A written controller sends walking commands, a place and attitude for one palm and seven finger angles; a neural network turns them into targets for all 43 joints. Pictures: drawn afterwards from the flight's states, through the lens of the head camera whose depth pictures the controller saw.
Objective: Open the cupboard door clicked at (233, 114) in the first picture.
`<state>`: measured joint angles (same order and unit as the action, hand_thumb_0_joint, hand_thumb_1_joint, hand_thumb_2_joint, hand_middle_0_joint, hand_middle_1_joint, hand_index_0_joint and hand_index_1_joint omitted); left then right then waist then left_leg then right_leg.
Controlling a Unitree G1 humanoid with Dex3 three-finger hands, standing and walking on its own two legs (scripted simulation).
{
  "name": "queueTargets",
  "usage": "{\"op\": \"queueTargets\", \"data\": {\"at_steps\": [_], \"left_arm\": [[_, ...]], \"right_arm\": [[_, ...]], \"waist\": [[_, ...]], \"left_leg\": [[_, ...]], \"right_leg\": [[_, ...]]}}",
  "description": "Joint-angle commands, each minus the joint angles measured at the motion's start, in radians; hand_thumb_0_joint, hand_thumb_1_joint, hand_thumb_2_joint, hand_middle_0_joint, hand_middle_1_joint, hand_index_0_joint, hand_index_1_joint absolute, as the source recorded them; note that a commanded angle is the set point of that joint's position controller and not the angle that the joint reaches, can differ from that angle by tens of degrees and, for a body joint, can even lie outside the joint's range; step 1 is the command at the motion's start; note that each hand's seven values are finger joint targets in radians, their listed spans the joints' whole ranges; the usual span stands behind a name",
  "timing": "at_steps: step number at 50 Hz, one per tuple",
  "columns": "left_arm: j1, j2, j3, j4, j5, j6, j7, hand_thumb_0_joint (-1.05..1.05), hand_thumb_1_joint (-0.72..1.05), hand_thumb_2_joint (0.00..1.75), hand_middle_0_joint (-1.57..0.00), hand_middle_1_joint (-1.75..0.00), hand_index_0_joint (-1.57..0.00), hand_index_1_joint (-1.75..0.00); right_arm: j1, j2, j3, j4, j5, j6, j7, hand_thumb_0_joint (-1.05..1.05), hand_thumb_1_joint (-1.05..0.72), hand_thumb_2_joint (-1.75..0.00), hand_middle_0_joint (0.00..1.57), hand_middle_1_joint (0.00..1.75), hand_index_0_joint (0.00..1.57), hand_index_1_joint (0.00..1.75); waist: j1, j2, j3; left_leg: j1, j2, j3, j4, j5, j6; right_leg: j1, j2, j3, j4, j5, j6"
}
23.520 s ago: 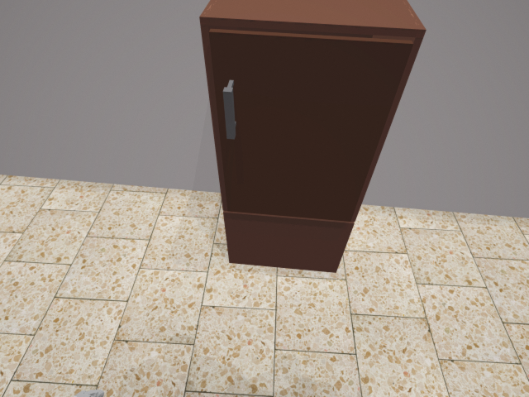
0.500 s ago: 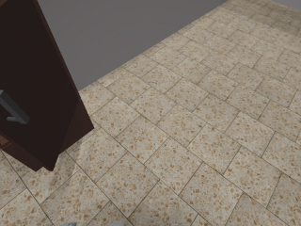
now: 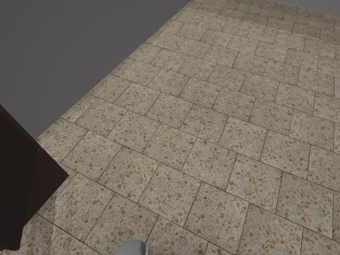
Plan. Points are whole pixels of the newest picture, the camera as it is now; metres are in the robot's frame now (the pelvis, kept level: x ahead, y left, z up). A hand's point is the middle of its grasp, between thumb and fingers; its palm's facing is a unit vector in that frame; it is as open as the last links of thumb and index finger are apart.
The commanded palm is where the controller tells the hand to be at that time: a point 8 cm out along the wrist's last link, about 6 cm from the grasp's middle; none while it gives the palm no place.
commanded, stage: walk to a spot facing it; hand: left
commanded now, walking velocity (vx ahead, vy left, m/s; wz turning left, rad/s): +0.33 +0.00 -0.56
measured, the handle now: out of the picture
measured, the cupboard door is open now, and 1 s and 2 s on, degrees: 41 41 41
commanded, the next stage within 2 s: turn to face it in 1.36 s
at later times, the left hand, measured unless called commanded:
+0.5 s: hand (148, 160) +0.41 +0.10 -0.16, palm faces -0.38 -0.90 -0.22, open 7.4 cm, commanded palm none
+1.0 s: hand (156, 150) +0.47 +0.09 -0.19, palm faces -0.36 -0.91 -0.21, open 7.3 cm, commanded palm none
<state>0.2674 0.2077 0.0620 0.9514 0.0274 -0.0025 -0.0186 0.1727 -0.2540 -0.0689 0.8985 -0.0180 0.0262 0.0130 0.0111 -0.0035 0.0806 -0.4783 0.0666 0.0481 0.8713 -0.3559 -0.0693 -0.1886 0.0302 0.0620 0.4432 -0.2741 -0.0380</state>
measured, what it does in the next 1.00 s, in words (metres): walks ahead, turning right: left foot, then right foot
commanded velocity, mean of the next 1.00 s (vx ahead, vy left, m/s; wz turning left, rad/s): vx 0.36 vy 0.00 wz -0.30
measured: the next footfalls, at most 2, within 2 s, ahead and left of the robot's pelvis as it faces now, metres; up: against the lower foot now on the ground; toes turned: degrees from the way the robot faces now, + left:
left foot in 0.12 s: +0.13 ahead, +0.14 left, +0.00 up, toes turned -2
right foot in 0.52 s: +0.28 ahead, -0.16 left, +0.00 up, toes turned -24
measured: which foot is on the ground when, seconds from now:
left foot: up 0.00-0.10, down 0.12-0.52, up 0.54-0.92, down 0.94-1.00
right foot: down 0.00-0.10, up 0.12-0.50, down 0.52-0.94, up 0.96-1.00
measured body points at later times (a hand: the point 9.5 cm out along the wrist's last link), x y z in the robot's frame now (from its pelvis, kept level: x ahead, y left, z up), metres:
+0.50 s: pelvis +0.19 -0.03 -0.01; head +0.24 -0.05 +0.43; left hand +0.43 +0.15 -0.14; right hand +0.02 -0.22 -0.15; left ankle +0.10 +0.14 -0.74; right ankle +0.24 -0.15 -0.73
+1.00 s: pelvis +0.42 -0.10 -0.02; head +0.45 -0.10 +0.43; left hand +0.49 +0.14 -0.18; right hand +0.44 -0.37 -0.15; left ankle +0.52 -0.02 -0.74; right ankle +0.27 -0.15 -0.68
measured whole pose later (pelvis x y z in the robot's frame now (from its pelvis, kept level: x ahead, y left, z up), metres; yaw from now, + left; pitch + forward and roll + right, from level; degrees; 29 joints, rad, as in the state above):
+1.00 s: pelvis +0.42 -0.10 -0.02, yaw -25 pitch -1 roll +0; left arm 0.34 0.21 0.06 1.10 0.02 -0.03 -0.01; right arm 0.11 -0.17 -0.04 0.94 -0.04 -0.08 0.01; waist 0.02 -0.03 0.06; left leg -0.38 0.07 0.14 0.62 -0.22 0.03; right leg -0.26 0.02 -0.01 1.02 -0.47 -0.04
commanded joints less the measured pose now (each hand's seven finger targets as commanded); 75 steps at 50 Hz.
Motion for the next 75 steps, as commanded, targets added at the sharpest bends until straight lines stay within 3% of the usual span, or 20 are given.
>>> {"op": "queueTargets", "data": {"at_steps": [1,4,5,7,13,21,24,25,26,28,32,44,47,55,62,63,65,66,70,75], "left_arm": [[0.015,0.217,0.065,-0.051,-0.001,-0.028,0.004,0.00,0.90,0.90,-0.20,-0.30,-0.20,-0.30],[-0.043,0.163,0.057,-0.064,-0.008,-0.029,-0.001,0.00,0.90,0.90,-0.20,-0.30,-0.20,-0.30],[-0.039,0.091,0.044,-0.088,-0.018,-0.027,-0.013,0.00,0.90,0.90,-0.20,-0.30,-0.20,-0.30],[-0.129,0.109,0.043,-0.132,-0.002,-0.040,-0.024,0.00,0.90,0.90,-0.20,-0.30,-0.20,-0.30],[-0.156,0.037,0.016,-0.092,0.002,-0.011,-0.058,0.00,0.90,0.90,-0.20,-0.30,-0.20,-0.30],[-0.320,0.038,0.004,-0.121,0.003,-0.004,-0.053,0.00,0.90,0.90,-0.20,-0.30,-0.20,-0.30],[-0.074,0.094,0.021,-0.047,0.003,-0.021,-0.037,0.00,0.90,0.90,-0.20,-0.30,-0.20,-0.30],[0.119,0.192,0.050,0.012,0.009,-0.034,-0.022,0.00,0.90,0.90,-0.20,-0.30,-0.20,-0.30],[0.237,0.296,0.078,0.036,-0.005,-0.035,-0.006,0.00,0.90,0.90,-0.20,-0.30,-0.20,-0.30],[0.093,0.252,0.060,0.001,-0.025,-0.027,0.013,0.00,0.90,0.90,-0.20,-0.30,-0.20,-0.30],[-0.077,0.125,0.020,-0.028,-0.010,-0.054,0.021,0.00,0.90,0.90,-0.20,-0.30,-0.20,-0.30],[0.033,0.128,0.025,0.074,-0.015,-0.076,0.018,0.00,0.90,0.90,-0.20,-0.30,-0.20,-0.30],[0.025,0.055,0.006,0.008,-0.021,-0.083,0.005,0.00,0.90,0.90,-0.20,-0.30,-0.20,-0.30],[-0.036,-0.001,0.006,0.019,-0.002,-0.025,-0.027,0.00,0.90,0.90,-0.20,-0.30,-0.20,-0.30],[-0.015,0.041,0.023,0.035,0.003,-0.031,-0.027,0.00,0.90,0.90,-0.20,-0.30,-0.20,-0.30],[0.078,0.079,0.033,0.063,0.004,-0.037,-0.021,0.00,0.90,0.90,-0.20,-0.30,-0.20,-0.30],[0.295,0.257,0.072,0.117,-0.007,-0.053,0.002,0.00,0.90,0.90,-0.20,-0.30,-0.20,-0.30],[0.252,0.229,0.061,0.108,-0.013,-0.052,0.016,0.00,0.90,0.90,-0.20,-0.30,-0.20,-0.30],[0.057,0.080,0.021,0.065,-0.003,-0.066,0.032,0.00,0.90,0.90,-0.20,-0.30,-0.20,-0.30],[0.053,0.098,0.015,0.101,-0.008,-0.080,0.025,0.00,0.90,0.90,-0.20,-0.30,-0.20,-0.30]], "right_arm": [[-0.077,-0.048,-0.008,-0.112,0.003,-0.060,-0.002,0.00,-0.90,-0.90,0.20,0.30,0.20,0.30],[0.109,-0.102,-0.015,-0.042,0.003,-0.085,-0.028,0.00,-0.90,-0.90,0.20,0.30,0.20,0.30],[0.252,-0.214,-0.040,-0.009,-0.020,-0.095,-0.042,0.00,-0.90,-0.90,0.20,0.30,0.20,0.30],[0.314,-0.240,-0.032,-0.008,-0.026,-0.085,-0.043,0.00,-0.90,-0.90,0.20,0.30,0.20,0.30],[0.236,-0.101,0.011,0.010,-0.015,-0.111,-0.044,0.00,-0.90,-0.90,0.20,0.30,0.20,0.30],[0.305,-0.093,0.018,0.074,-0.026,-0.093,-0.034,0.00,-0.90,-0.90,0.20,0.30,0.20,0.30],[0.268,-0.113,0.021,0.085,-0.016,-0.086,-0.032,0.00,-0.90,-0.90,0.20,0.30,0.20,0.30],[0.234,-0.082,0.028,0.068,0.004,-0.092,-0.021,0.00,-0.90,-0.90,0.20,0.30,0.20,0.30],[0.226,-0.023,0.033,0.021,0.023,-0.095,-0.026,0.00,-0.90,-0.90,0.20,0.30,0.20,0.30],[0.105,-0.056,0.013,0.014,0.011,-0.093,-0.027,0.00,-0.90,-0.90,0.20,0.30,0.20,0.30],[0.201,0.004,0.017,0.093,-0.010,-0.050,-0.016,0.00,-0.90,-0.90,0.20,0.30,0.20,0.30],[0.051,-0.019,-0.001,0.048,-0.010,-0.088,0.003,0.00,-0.90,-0.90,0.20,0.30,0.20,0.30],[0.410,-0.215,-0.040,0.130,-0.032,-0.088,-0.026,0.00,-0.90,-0.90,0.20,0.30,0.20,0.30],[0.143,-0.084,-0.007,0.086,-0.017,-0.103,-0.025,0.00,-0.90,-0.90,0.20,0.30,0.20,0.30],[0.154,-0.087,-0.006,0.115,-0.019,-0.074,-0.012,0.00,-0.90,-0.90,0.20,0.30,0.20,0.30],[0.150,-0.072,-0.001,0.115,-0.014,-0.074,-0.011,0.00,-0.90,-0.90,0.20,0.30,0.20,0.30],[0.098,0.007,0.016,0.055,0.008,-0.079,0.001,0.00,-0.90,-0.90,0.20,0.30,0.20,0.30],[0.054,-0.032,0.007,0.053,0.004,-0.081,-0.004,0.00,-0.90,-0.90,0.20,0.30,0.20,0.30],[0.076,0.021,0.014,0.099,-0.006,-0.070,-0.006,0.00,-0.90,-0.90,0.20,0.30,0.20,0.30],[0.093,0.077,0.028,0.114,0.002,-0.063,0.005,0.00,-0.90,-0.90,0.20,0.30,0.20,0.30]], "waist": [[0.023,-0.151,-0.043],[-0.073,-0.024,-0.105],[-0.135,0.259,-0.171],[-0.143,0.189,-0.088],[-0.046,0.153,-0.075],[-0.065,0.136,0.006],[0.070,0.082,-0.110],[0.158,-0.069,-0.232],[0.172,-0.302,-0.339],[0.109,-0.166,-0.168],[-0.042,-0.121,-0.065],[-0.055,-0.055,-0.043],[-0.170,0.282,-0.250],[-0.013,0.130,-0.042],[0.024,0.069,-0.010],[0.069,0.006,-0.033],[0.152,-0.365,-0.128],[0.132,-0.279,-0.105],[0.002,-0.127,-0.074],[-0.013,-0.096,-0.068]], "left_leg": [[0.028,-0.035,0.002,-0.185,0.006,0.011],[0.454,-0.007,-0.029,-0.459,0.071,0.035],[0.662,0.246,-0.358,-0.548,-0.125,0.126],[0.516,0.476,-0.615,-0.689,-0.292,0.275],[0.469,0.251,-0.040,-0.624,0.357,0.165],[0.399,0.267,0.092,-0.620,0.442,0.155],[0.316,0.223,0.161,-0.268,0.740,0.107],[0.075,0.151,0.213,0.027,0.558,0.066],[-0.197,-0.015,0.172,0.385,-0.256,0.017],[-0.299,0.078,-0.025,0.512,-0.124,0.031],[-0.054,0.111,0.003,0.204,0.007,0.007],[0.222,-0.012,0.071,-0.365,0.187,0.054],[0.718,0.449,-0.542,-0.572,0.152,0.306],[0.236,0.244,-0.016,-0.715,0.065,0.181],[0.184,0.199,0.073,-0.562,-0.062,0.137],[0.134,0.144,0.122,-0.401,-0.007,0.108],[-0.213,-0.023,0.149,0.194,-0.291,0.053],[-0.257,0.032,0.027,0.326,-0.222,0.058],[-0.100,0.099,-0.011,0.164,-0.045,0.035],[0.025,0.017,0.076,-0.168,0.090,0.029]], "right_leg": [[0.038,-0.220,0.296,-0.166,-0.045,-0.163],[-0.204,-0.112,0.215,0.047,-0.023,-0.080],[-0.432,0.029,0.072,0.341,-0.171,-0.019],[-0.580,-0.045,0.004,0.740,-0.295,0.003],[-0.519,-0.123,-0.085,0.618,0.000,0.046],[-0.300,-0.073,-0.190,0.257,0.059,0.007],[0.117,-0.003,-0.217,0.123,0.047,-0.055],[0.447,-0.162,-0.016,0.074,-0.016,-0.117],[0.607,-0.476,0.486,-0.089,0.065,-0.241],[0.350,-0.439,0.425,-0.171,0.023,-0.239],[-0.010,-0.289,0.072,-0.218,0.218,-0.160],[0.049,-0.211,0.043,-0.044,0.395,-0.101],[-0.433,0.013,-0.097,0.747,-0.280,-0.004],[-0.291,-0.150,-0.112,0.441,0.003,0.033],[-0.017,-0.069,-0.214,0.148,0.065,0.029],[0.109,-0.073,-0.169,0.092,0.008,0.004],[0.364,-0.460,0.485,-0.249,-0.242,-0.197],[0.302,-0.464,0.507,-0.273,-0.287,-0.224],[0.062,-0.353,0.110,-0.219,0.176,-0.153],[0.092,-0.284,-0.075,-0.165,0.454,-0.112]]}}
